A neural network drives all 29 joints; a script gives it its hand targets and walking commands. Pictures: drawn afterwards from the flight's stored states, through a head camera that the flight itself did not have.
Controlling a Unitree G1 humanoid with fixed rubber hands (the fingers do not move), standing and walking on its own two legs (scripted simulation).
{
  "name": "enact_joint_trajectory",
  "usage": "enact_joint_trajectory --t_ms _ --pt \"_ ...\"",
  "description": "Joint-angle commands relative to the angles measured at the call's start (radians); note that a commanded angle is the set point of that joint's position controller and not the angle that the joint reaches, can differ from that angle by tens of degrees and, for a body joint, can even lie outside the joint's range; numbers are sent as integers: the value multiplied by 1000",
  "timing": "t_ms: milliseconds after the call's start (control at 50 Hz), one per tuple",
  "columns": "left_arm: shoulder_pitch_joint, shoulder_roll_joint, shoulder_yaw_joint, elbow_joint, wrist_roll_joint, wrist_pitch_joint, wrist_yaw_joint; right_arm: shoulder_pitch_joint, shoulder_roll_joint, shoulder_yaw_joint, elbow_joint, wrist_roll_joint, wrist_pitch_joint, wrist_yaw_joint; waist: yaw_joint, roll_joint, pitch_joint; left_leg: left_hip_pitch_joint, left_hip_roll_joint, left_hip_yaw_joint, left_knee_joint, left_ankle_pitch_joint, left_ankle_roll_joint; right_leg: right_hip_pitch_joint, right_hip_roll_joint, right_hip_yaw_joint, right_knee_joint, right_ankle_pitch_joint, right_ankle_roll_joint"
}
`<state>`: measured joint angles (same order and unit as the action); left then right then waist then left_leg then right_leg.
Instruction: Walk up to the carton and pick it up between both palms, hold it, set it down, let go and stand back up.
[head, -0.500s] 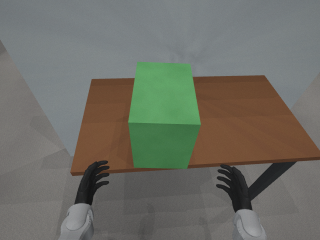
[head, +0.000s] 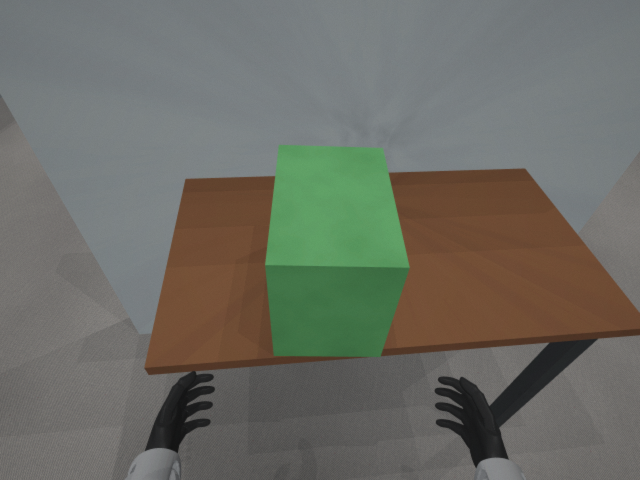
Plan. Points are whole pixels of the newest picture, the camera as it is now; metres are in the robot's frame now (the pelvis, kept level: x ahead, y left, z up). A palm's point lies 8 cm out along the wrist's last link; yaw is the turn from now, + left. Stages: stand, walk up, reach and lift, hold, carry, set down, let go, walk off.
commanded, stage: set down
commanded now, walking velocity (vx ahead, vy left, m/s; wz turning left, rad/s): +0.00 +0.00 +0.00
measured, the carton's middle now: (329, 250) +0.46 +0.00 +0.01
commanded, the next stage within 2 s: let go in 0.76 s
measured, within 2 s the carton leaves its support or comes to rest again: neither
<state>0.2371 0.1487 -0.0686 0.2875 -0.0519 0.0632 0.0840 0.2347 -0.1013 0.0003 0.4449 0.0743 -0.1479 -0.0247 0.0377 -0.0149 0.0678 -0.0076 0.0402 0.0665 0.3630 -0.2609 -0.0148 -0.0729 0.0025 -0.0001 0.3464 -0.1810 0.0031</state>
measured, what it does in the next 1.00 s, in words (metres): stands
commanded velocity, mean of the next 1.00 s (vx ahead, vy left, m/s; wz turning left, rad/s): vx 0.00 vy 0.00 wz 0.00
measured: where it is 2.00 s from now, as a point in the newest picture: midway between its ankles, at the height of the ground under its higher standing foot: outside the picture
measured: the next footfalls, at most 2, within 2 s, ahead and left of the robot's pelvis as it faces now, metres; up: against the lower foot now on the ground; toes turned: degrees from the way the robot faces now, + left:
none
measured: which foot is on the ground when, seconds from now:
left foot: down 0.00-1.00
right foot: down 0.00-1.00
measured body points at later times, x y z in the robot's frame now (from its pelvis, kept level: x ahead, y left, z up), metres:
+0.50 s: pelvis +0.01 +0.00 +0.00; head +0.02 +0.01 +0.45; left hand +0.16 +0.22 -0.08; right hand +0.17 -0.21 -0.08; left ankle -0.03 +0.12 -0.75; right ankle +0.01 -0.12 -0.75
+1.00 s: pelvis -0.01 +0.00 +0.00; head +0.00 +0.00 +0.45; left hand +0.16 +0.22 -0.09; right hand +0.16 -0.22 -0.10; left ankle -0.03 +0.12 -0.75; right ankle +0.01 -0.12 -0.75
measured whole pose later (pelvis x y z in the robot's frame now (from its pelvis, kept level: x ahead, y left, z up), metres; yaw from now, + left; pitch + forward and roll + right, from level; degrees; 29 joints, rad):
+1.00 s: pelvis -0.01 +0.00 +0.00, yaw +0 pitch -6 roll -1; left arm 0.19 0.19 -0.01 0.50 -0.01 0.15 0.02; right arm 0.18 -0.16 -0.05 0.77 -0.03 -0.22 0.03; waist 0.02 0.01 0.10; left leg -0.04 0.05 0.06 0.42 -0.29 -0.02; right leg -0.09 0.00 -0.01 0.39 -0.20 0.00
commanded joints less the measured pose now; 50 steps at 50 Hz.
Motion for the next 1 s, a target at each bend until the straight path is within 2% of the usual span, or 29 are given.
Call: enact_joint_trajectory --t_ms 0,120,240,420,600,640,780,980 --pt "-84 64 38 -186 14 -38 -5 -61 -123 -37 -152 -3 -61 19 -8 53 -80 -28 -31 11 -44 355 -55 24 29 -10 -62 170 -42" --pt "-37 83 63 -121 23 -52 -26 -31 -146 -40 -115 -20 -87 34 -2 16 -100 -22 -41 16 -34 379 -50 47 31 -7 -64 212 -34" --pt "-13 93 73 -76 39 -50 -38 -16 -161 -46 -42 -29 -112 39 0 23 -98 -14 -40 19 -21 415 -54 45 33 -13 -59 249 -34" --pt "-38 113 83 -11 54 -22 -55 -39 -166 -59 85 -64 -124 37 -18 31 -65 -24 -44 27 -16 372 -51 32 31 -22 -52 234 -28" --pt "-84 132 94 54 62 34 -65 -95 -179 -63 186 -81 -111 39 -16 44 -69 -33 -39 30 -5 347 -46 20 31 -33 -40 192 -30" --pt "-96 128 91 61 62 42 -64 -101 -184 -72 199 -90 -109 41 -26 48 -65 -41 -36 29 -4 331 -48 21 35 -39 -34 176 -33" --pt "-118 147 95 61 55 43 -60 -122 -184 -79 208 -97 -123 46 -21 35 -97 -61 -37 30 5 324 -42 40 33 -38 -10 197 -27" --pt "-123 133 84 84 42 62 -62 -131 -185 -87 186 -102 -101 48 -21 21 -51 -112 -38 33 -13 225 -32 38 27 -32 -2 138 -27"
